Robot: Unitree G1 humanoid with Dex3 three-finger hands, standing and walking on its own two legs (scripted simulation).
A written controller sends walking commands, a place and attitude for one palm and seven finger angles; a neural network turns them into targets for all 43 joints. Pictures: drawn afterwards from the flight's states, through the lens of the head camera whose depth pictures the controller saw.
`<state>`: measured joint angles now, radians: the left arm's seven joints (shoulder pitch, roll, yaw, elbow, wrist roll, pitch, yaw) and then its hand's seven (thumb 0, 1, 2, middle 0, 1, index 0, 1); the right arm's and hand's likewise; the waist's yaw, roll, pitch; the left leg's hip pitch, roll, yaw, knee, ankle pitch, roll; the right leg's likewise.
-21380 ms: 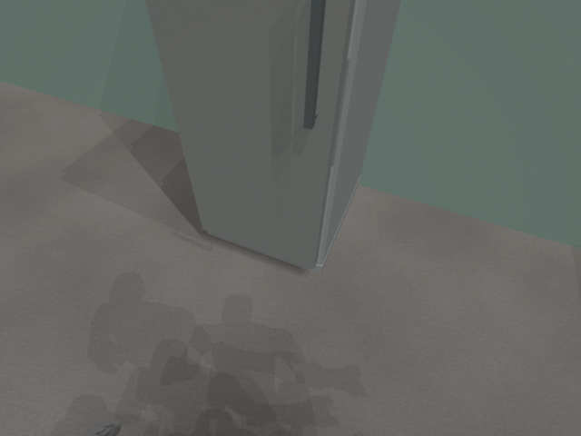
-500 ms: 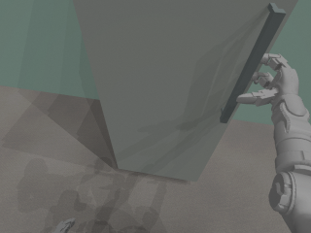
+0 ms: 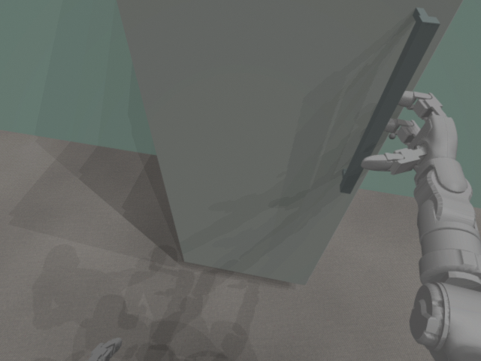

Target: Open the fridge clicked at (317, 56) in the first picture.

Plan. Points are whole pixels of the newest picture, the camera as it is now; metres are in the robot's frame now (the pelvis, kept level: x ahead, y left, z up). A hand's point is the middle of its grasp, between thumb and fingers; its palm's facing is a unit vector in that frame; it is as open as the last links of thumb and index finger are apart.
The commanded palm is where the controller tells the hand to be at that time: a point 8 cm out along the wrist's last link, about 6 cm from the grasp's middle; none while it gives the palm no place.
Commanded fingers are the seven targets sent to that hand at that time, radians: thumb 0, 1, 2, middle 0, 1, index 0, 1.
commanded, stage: slide the fingers in behind the handle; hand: right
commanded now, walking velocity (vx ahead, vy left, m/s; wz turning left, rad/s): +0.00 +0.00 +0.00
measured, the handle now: (374, 119) +0.50 -0.17 +0.16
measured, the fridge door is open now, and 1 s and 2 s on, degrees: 0 0 0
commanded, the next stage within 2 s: grip the handle and tug to test in 1.30 s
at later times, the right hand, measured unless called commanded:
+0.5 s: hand (373, 132) +0.45 -0.16 +0.17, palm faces +0.10 +0.99 +0.00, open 13.9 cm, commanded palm +0.42 -0.21 +0.17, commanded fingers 0.00 0.50 -0.30 0.30 1.20 0.30 1.20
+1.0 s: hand (363, 129) +0.45 -0.14 +0.18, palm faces +0.11 +0.99 -0.01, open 14.1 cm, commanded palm +0.42 -0.19 +0.17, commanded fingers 0.00 0.50 -0.30 0.30 1.20 0.30 1.20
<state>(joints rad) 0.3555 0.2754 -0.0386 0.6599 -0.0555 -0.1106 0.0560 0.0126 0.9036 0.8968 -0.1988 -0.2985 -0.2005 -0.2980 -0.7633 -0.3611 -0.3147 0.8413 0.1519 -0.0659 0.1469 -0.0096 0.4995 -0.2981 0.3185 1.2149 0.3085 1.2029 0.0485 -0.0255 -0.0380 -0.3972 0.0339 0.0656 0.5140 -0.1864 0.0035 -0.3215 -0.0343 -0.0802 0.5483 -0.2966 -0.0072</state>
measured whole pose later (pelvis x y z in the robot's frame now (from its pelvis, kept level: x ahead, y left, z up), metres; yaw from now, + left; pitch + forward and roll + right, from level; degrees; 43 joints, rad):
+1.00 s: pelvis +0.01 +0.01 +0.00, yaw -1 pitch +3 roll +0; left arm 0.30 0.26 -0.03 0.68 -0.05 -0.08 0.06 0.01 0.90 0.90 -0.20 -0.30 -0.20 -0.30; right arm -0.75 -0.25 -0.23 0.74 0.13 0.00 0.02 -0.01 0.50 -0.30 0.30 1.21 0.28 1.21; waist 0.03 -0.04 -0.03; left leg -0.34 0.03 0.08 0.49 -0.20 0.02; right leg -0.26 -0.04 -0.06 0.50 -0.29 0.01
